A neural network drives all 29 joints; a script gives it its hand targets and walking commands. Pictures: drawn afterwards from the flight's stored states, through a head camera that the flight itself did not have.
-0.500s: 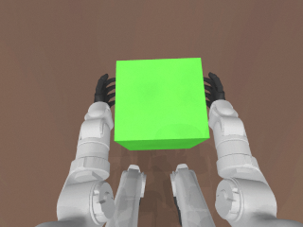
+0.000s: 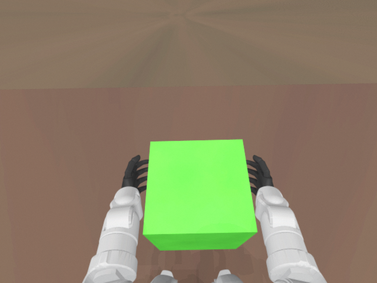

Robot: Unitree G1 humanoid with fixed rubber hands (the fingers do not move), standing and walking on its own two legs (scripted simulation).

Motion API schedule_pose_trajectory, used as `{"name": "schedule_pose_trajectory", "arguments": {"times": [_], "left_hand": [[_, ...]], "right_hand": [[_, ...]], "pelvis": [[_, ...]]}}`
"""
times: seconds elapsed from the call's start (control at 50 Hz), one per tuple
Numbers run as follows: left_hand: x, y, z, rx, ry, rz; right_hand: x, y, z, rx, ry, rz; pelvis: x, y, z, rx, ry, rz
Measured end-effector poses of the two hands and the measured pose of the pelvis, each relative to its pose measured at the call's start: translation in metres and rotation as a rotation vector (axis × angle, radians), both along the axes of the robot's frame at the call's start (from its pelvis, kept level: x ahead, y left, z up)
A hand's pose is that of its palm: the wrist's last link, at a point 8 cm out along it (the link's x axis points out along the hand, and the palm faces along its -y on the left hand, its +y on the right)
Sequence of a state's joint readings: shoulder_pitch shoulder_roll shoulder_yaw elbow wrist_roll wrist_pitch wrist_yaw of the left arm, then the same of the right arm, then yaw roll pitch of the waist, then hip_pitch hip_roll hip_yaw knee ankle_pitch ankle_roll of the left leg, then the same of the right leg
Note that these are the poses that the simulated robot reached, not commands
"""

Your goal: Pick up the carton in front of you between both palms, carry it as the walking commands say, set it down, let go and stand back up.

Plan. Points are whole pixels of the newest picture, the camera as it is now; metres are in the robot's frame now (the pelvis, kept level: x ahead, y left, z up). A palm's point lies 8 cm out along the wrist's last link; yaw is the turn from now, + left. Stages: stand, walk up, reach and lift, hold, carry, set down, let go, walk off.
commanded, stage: reach and lift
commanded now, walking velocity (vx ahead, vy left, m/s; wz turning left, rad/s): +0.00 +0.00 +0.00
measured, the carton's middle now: (197, 200) +0.33 +0.00 -0.10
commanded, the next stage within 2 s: hold in 1.40 s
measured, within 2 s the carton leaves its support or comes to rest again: neither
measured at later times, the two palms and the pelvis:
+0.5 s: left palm (113, 181) +0.30 +0.15 +0.08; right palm (282, 182) +0.30 -0.15 +0.08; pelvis +0.01 +0.00 +0.06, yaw +0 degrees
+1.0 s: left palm (112, 176) +0.31 +0.15 +0.09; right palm (284, 176) +0.31 -0.15 +0.09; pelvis +0.01 +0.00 +0.06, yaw +0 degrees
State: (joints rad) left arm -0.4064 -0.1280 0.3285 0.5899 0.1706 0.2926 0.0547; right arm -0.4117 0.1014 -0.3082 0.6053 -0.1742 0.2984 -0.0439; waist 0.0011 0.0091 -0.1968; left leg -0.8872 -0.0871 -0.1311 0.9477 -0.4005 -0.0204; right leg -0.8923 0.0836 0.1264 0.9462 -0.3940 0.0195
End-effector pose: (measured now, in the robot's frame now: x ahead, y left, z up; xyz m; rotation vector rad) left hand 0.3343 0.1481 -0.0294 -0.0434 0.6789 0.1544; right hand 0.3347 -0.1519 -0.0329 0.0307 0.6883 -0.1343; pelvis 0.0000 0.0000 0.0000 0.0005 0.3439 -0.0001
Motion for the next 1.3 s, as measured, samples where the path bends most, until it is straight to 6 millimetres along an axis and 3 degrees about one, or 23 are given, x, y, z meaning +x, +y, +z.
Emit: {"name": "schedule_pose_trajectory", "arguments": {"times": [0.22,0.42,0.72,1.3], "left_hand": [[-0.016,0.001,0.065,0.001,-0.011,-0.007],[-0.029,0.003,0.112,0.031,-0.023,-0.035],[-0.032,0.002,0.117,0.032,-0.004,-0.038],[-0.026,0.002,0.13,0.056,-0.004,-0.055]], "right_hand": [[-0.017,0.001,0.066,-0.007,-0.011,-0.002],[-0.031,0.002,0.113,-0.031,-0.023,0.013],[-0.035,0.001,0.118,-0.031,-0.004,0.014],[-0.029,0.001,0.131,-0.055,-0.005,0.031]], "pelvis": [[0.019,0.0,0.045,-0.001,-0.189,0.0],[0.019,0.001,0.061,-0.002,-0.355,0.001],[0.0,0.0,0.06,-0.001,-0.409,-0.001],[0.022,0.0,0.067,-0.001,-0.427,-0.001]]}}
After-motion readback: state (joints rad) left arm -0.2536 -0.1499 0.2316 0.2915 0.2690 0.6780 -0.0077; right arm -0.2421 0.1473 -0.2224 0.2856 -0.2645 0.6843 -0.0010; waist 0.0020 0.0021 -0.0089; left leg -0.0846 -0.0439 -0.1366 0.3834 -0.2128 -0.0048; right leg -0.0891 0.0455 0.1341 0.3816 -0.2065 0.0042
